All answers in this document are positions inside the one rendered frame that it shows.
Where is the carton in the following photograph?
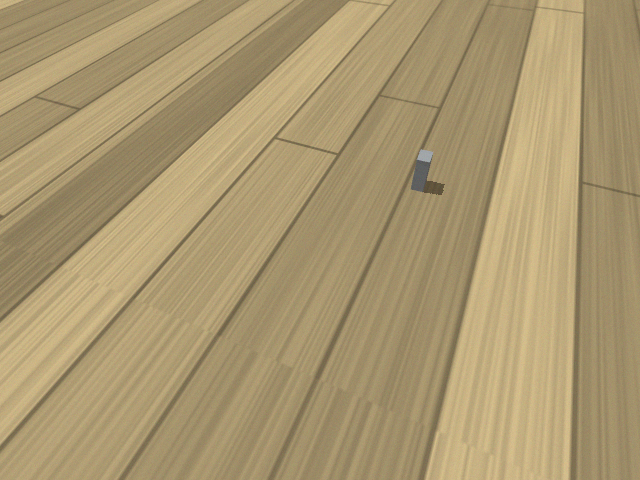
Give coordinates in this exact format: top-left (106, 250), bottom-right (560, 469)
top-left (411, 149), bottom-right (433, 192)

